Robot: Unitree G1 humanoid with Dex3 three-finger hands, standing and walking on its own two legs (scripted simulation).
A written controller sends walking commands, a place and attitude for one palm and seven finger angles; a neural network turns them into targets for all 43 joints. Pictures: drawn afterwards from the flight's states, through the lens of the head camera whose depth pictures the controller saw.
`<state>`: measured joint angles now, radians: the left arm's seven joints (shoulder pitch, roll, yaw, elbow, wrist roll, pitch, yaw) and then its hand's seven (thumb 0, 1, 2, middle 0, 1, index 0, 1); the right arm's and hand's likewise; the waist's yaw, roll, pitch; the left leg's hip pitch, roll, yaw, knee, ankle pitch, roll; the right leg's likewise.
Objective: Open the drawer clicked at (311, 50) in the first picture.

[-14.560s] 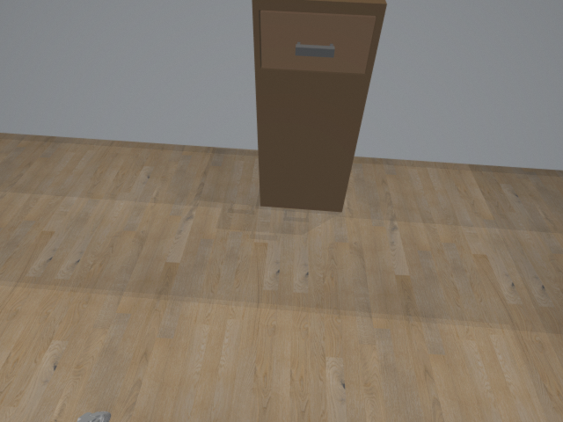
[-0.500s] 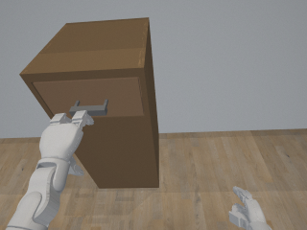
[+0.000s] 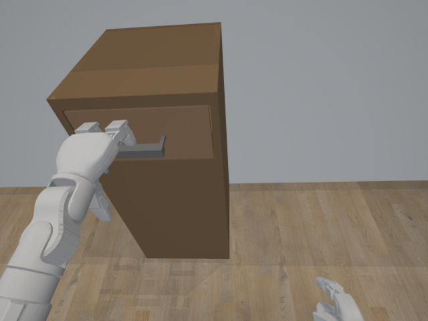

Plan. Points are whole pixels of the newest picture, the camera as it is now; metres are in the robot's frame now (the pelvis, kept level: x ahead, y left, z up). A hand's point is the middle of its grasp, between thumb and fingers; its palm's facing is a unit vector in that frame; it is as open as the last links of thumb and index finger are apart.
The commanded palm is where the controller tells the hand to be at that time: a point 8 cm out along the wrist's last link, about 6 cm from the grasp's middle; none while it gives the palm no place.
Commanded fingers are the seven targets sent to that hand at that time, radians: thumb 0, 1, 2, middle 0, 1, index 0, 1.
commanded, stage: raise the hand with hooked fingers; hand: left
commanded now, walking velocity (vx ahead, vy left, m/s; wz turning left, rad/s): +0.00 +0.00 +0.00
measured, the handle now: (141, 145) +0.50 +0.28 +0.03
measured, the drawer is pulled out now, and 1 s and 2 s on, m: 0.00 0.00 0.00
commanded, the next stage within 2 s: move the hooked fingers above the handle in 0.18 s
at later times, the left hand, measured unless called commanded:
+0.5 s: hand (119, 170) +0.33 +0.22 +0.13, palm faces +0.06 -0.03 -1.00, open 13.8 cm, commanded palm +0.31 +0.23 +0.19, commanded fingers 0.00 -0.50 0.30 -0.30 -1.20 -0.30 -1.20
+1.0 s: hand (124, 156) +0.37 +0.24 +0.12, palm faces +0.04 -0.03 -1.00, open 13.8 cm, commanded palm +0.36 +0.24 +0.17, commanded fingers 0.00 -0.50 0.30 -0.30 -1.20 -0.30 -1.20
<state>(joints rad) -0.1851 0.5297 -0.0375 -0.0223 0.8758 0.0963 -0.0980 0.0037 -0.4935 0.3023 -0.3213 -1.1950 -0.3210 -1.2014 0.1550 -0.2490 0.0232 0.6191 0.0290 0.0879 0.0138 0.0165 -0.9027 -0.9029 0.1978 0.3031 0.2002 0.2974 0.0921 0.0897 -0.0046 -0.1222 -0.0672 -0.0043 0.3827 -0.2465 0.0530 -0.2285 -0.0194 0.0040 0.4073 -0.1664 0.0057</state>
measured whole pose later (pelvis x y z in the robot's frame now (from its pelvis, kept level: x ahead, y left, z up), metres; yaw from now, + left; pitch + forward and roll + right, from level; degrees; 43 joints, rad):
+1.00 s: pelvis +0.01 -0.03 +0.00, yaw +0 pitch +5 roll +1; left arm -0.36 0.56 0.00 0.30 0.91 -0.03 -0.01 0.00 -0.49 0.30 -0.32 -1.20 -0.32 -1.20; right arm 0.20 -0.28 -0.02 0.64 0.04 0.10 -0.04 0.02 -0.91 -0.90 0.20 0.30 0.20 0.30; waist 0.06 0.08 -0.03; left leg -0.24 -0.03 -0.02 0.44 -0.28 0.02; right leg -0.34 0.01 -0.02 0.47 -0.20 -0.03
